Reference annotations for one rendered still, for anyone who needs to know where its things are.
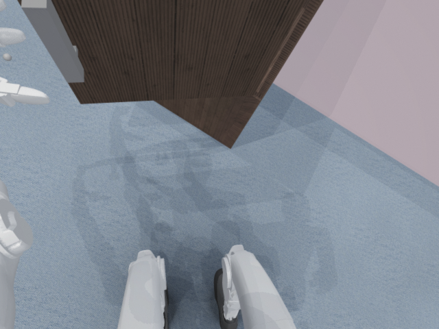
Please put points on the left robot upper arm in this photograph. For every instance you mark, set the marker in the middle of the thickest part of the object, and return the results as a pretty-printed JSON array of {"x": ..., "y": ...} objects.
[{"x": 15, "y": 237}]

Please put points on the handle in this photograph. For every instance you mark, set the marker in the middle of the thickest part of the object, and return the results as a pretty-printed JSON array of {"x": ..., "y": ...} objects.
[{"x": 47, "y": 24}]

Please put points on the left robot thigh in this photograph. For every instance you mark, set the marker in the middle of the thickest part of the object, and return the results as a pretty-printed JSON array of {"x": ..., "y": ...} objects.
[{"x": 141, "y": 306}]

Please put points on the left robot hand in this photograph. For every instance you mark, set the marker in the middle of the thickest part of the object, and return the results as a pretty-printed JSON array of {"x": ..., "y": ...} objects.
[{"x": 11, "y": 93}]

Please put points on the right robot foot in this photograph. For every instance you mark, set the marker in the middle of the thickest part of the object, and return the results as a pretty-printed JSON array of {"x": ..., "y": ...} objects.
[{"x": 230, "y": 323}]

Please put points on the cupboard door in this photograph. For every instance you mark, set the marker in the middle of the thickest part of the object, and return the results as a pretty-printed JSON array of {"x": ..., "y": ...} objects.
[{"x": 148, "y": 50}]

